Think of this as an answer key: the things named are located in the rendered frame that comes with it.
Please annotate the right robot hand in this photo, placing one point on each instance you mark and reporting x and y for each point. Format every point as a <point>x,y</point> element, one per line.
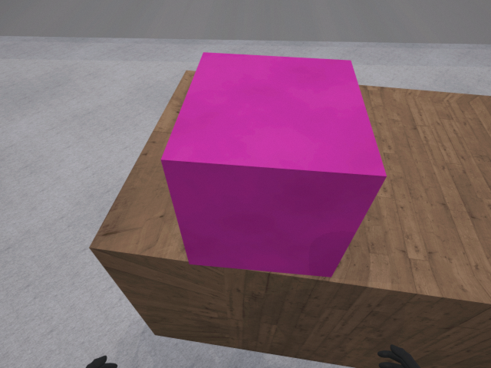
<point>398,354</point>

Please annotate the pedestal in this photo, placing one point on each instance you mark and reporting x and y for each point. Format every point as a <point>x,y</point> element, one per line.
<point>417,273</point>

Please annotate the carton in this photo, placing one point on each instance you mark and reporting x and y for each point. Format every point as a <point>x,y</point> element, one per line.
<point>272,163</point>

